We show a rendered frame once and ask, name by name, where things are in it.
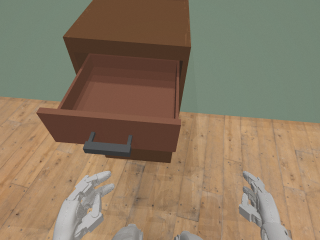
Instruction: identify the robot left hand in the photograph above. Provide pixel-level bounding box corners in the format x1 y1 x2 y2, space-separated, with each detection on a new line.
52 171 115 240

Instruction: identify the robot right hand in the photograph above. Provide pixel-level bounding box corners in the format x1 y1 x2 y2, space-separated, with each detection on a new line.
239 171 281 228

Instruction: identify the drawer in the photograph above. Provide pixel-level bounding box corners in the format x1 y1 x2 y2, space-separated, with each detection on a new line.
36 53 181 152

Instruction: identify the cabinet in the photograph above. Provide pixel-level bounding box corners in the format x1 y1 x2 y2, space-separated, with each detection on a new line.
63 0 191 163

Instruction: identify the handle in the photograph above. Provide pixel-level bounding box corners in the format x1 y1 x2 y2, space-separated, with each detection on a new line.
83 131 133 157

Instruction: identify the right robot forearm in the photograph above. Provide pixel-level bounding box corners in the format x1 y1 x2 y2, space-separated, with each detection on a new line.
260 222 292 240

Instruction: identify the robot left thigh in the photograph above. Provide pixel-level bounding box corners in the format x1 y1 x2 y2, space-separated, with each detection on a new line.
112 226 144 240

